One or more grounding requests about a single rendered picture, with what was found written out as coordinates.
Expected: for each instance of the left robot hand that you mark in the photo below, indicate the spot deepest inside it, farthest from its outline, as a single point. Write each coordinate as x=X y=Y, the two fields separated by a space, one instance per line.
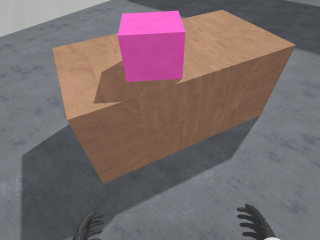
x=83 y=232

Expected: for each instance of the carton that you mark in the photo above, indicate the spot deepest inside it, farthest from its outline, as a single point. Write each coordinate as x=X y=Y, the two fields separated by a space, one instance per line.
x=152 y=45

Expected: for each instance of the right robot hand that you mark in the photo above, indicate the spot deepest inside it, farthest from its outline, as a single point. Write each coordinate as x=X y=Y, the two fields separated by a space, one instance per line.
x=260 y=226

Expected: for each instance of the pedestal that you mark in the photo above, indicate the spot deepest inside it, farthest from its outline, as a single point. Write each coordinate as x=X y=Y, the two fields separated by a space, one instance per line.
x=230 y=69

